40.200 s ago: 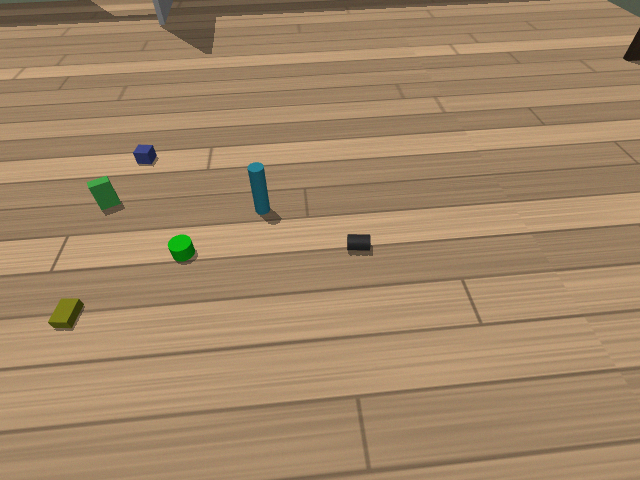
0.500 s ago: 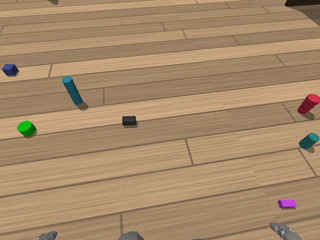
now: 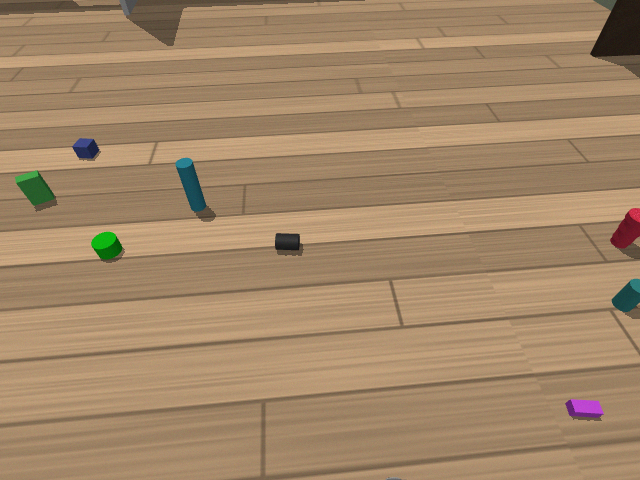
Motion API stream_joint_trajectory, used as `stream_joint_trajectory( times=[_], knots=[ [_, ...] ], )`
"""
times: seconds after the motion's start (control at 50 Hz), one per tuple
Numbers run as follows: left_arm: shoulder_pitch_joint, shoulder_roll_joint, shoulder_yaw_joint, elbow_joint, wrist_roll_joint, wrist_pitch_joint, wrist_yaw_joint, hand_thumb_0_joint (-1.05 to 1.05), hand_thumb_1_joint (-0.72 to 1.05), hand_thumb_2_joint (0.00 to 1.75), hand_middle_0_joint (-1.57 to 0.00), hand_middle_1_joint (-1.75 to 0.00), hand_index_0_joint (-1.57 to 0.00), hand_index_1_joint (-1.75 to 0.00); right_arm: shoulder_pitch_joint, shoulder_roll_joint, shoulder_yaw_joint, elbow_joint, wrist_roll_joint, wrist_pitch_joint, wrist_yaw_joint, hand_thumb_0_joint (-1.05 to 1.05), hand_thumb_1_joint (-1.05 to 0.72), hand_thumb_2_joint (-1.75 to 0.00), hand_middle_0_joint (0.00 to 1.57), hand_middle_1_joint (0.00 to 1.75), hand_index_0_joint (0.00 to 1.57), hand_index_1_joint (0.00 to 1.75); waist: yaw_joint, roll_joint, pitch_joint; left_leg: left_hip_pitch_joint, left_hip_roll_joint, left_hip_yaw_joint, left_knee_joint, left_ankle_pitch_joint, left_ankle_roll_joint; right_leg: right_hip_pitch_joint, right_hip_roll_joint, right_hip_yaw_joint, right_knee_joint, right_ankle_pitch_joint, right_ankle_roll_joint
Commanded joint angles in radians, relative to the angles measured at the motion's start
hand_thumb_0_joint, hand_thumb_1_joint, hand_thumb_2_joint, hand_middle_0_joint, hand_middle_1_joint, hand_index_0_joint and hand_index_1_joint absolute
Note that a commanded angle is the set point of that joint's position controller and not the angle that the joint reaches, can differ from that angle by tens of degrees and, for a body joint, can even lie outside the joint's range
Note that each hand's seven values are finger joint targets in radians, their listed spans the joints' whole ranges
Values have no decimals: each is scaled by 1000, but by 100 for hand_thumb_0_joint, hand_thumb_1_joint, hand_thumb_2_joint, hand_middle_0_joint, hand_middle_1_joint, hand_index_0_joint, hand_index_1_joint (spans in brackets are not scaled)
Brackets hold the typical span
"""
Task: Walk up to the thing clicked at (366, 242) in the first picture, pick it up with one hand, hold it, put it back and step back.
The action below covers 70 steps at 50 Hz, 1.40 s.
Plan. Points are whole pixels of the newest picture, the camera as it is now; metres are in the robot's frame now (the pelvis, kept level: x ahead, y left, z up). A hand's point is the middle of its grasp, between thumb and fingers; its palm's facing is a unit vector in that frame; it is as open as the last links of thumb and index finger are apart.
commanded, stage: step back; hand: left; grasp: from above
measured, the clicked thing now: (287, 241) +1.12 +0.17 -0.73
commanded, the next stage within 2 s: stand in 0.84 s
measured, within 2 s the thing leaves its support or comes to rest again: neither
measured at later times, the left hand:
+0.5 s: hand out of the picture +0.09 +0.28 -0.15, palm faces -0.03 -0.93 -0.36, open 7.4 cm
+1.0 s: hand (151, 478) +0.17 +0.25 -0.13, palm faces -0.05 -0.94 -0.34, open 7.4 cm
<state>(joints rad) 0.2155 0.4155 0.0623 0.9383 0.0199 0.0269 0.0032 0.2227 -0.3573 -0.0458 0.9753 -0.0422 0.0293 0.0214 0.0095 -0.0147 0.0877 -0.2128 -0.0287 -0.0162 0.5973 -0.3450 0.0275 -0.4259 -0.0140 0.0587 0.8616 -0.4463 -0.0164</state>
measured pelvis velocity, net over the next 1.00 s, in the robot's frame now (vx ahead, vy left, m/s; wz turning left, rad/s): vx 0.04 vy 0.01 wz -0.04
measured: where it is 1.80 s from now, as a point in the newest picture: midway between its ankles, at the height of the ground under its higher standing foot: outside the picture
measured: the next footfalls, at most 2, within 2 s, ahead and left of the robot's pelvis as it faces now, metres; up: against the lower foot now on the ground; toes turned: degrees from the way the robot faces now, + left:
none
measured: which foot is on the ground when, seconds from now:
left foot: down 0.00-1.00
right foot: down 0.00-1.00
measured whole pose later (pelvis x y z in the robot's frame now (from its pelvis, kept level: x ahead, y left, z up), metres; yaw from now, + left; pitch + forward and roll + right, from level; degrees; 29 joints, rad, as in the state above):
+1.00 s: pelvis +0.04 +0.01 +0.02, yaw -2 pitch -2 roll +0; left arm 0.04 0.34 0.00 1.08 0.00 -0.02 0.00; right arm 0.07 -0.34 -0.02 1.10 0.00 -0.02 0.00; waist 0.00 0.00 0.07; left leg -0.10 0.01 0.02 0.39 -0.24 -0.01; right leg -0.13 -0.01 0.00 0.41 -0.23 0.01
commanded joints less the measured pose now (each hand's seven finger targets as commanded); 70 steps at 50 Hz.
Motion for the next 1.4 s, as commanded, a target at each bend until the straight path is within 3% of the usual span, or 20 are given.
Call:
stream_joint_trajectory(
  times=[0.0, 0.04, 0.1, 0.14, 0.16, 0.24, 0.3, 0.32, 0.34, 0.36, 0.38, 0.4, 0.46, 0.52, 0.58, 0.6, 0.68, 0.88, 1.14, 1.38],
  knots=[
    [-39, 172, 46, -47, -4, -52, -11, 0, 90, 90, -20, -30, -20, -30, -145, -258, -62, -90, -3, -57, -19, 0, -90, -90, 20, 30, 20, 30, 1, 163, -19, -102, 221, -226, -308, -224, 122, 87, -7, -37, -122, 19, 9],
    [-45, 160, 47, -40, 0, -56, -14, 0, 90, 90, -20, -30, -20, -30, -124, -263, -64, -89, -10, -45, -14, 0, -90, -90, 20, 30, 20, 30, -15, 195, -1, -135, 206, -213, -304, -269, 115, 167, 25, -74, -233, 11, 13],
    [35, 156, 53, 4, 17, -76, 4, 0, 90, 90, -20, -30, -20, -30, -103, -207, -50, -86, 8, -30, -12, 0, -90, -90, 20, 30, 20, 30, 34, 106, -41, -182, 162, -133, -100, -136, 64, 396, 26, -26, -497, 126, -21],
    [64, 286, 77, 13, 24, -89, 8, 0, 90, 90, -20, -30, -20, -30, -119, -177, -45, -98, 16, -32, -17, 0, -90, -90, 20, 30, 20, 30, 58, -142, -25, -309, -3, -44, 216, -259, -2, 306, -285, 468, -637, -254, -175],
    [8, 292, 79, -17, 24, -94, 7, 0, 90, 90, -20, -30, -20, -30, -90, -209, -56, -86, 10, -34, -19, 0, -90, -90, 20, 30, 20, 30, 38, -100, 15, -282, 33, -101, 291, -243, -12, 216, -358, 522, -647, -258, -232],
    [-52, 235, 62, -34, 20, -94, 11, 0, 90, 90, -20, -30, -20, -30, -45, -202, -56, -57, 17, -53, -11, 0, -90, -90, 20, 30, 20, 30, 5, -109, -25, -186, 71, -55, 174, -143, -17, 177, -256, 282, -570, -4, -181],
    [-110, 209, 41, -49, 12, -76, 1, 0, 90, 90, -20, -30, -20, -30, 23, -177, -63, -20, 7, -60, -9, 0, -90, -90, 20, 30, 20, 30, -40, -114, -67, 72, 17, 27, -80, 1, -15, 38, -171, 125, -454, 85, -117],
    [-97, 169, 24, -51, 11, -69, -1, 0, 90, 90, -20, -30, -20, -30, 18, -185, -69, -18, 2, -64, -15, 0, -90, -90, 20, 30, 20, 30, -46, -54, -72, 143, 30, -14, -165, 53, -10, -9, -132, 73, -374, 120, -85],
    [-81, 117, 8, -53, 3, -66, -2, 0, 90, 90, -20, -30, -20, -30, 18, -215, -75, -20, -6, -72, -23, 0, -90, -90, 20, 30, 20, 30, -42, 67, -90, 173, 157, -198, -267, 12, 15, -53, -65, 20, -235, 174, -49],
    [-69, 101, 3, -42, -13, -58, 0, 0, 90, 90, -20, -30, -20, -30, -38, -283, -75, -42, -7, -78, -26, 0, -90, -90, 20, 30, 20, 30, -22, 187, -72, 87, 331, -448, -369, -164, 97, -84, 22, -39, -147, 5, -5],
    [-81, 181, 28, -20, -6, -54, 7, 0, 90, 90, -20, -30, -20, -30, -80, -308, -80, -48, 4, -77, -24, 0, -90, -90, 20, 30, 20, 30, -25, 125, -30, -70, 380, -470, -372, -226, 183, 18, -10, 12, -45, -93, -3],
    [-63, 176, 24, -18, -5, -56, 4, 0, 90, 90, -20, -30, -20, -30, -108, -277, -74, -56, 0, -81, -25, 0, -90, -90, 20, 30, 20, 30, -3, 81, -24, -36, 352, -406, -333, -127, 181, 20, -20, 27, -49, -83, -8],
    [-45, 149, 20, 10, -14, -65, 2, 0, 90, 90, -20, -30, -20, -30, -121, -255, -61, -40, 2, -87, -31, 0, -90, -90, 20, 30, 20, 30, 7, 182, -37, -9, 277, -232, -250, 222, 119, 80, -30, -14, -176, -4, -7],
    [-18, 136, 24, 46, -4, -81, 10, 0, 90, 90, -20, -30, -20, -30, -148, -219, -48, -38, 26, -67, -30, 0, -90, -90, 20, 30, 20, 30, 28, 150, -108, -22, 197, -101, -108, 481, 46, 312, -3, -44, -452, 316, -5],
    [-59, 234, 37, 35, -3, -87, 14, 0, 90, 90, -20, -30, -20, -30, -113, -169, -36, -29, 38, -59, -33, 0, -90, -90, 20, 30, 20, 30, 0, -36, -179, -31, 90, -27, -20, 170, -22, 332, -199, 192, -415, 482, -114],
    [-99, 223, 31, 25, -3, -86, 13, 0, 90, 90, -20, -30, -20, -30, -108, -177, -37, -14, 31, -59, -33, 0, -90, -90, 20, 30, 20, 30, -14, -34, -165, -10, 100, -29, -54, 142, -17, 305, -207, 183, -413, 483, -116],
    [-151, 166, 10, 32, -9, -77, 12, 0, 90, 90, -20, -30, -20, -30, -143, -204, -38, 17, 27, -68, -29, 0, -90, -90, 20, 30, 20, 30, 1, -12, -118, 31, 154, -65, -144, 360, 26, 265, -95, 37, -381, 492, -32],
    [-188, 136, -13, 84, -24, -65, 14, 0, 90, 90, -20, -30, -20, -30, -184, -205, -19, 59, 39, -69, -30, 0, -90, -90, 20, 30, 20, 30, -10, 24, -146, 125, 165, -72, -231, 520, 5, 353, -103, 27, -468, 597, -6],
    [-211, 140, -18, 137, -13, -65, 3, 0, 90, 90, -20, -30, -20, -30, -217, -195, -3, 91, 36, -69, -27, 0, -90, -90, 20, 30, 20, 30, -8, 42, -127, 123, 163, -63, -337, 309, -15, 368, -112, 31, -580, 431, 1],
    [-190, 146, -23, 154, -12, -71, 4, 0, 90, 90, -20, -30, -20, -30, -184, -196, 2, 107, 34, -66, -23, 0, -90, -90, 20, 30, 20, 30, -18, 5, -122, 129, 163, -67, -337, 271, -14, 335, -117, 33, -606, 406, 2]
  ],
)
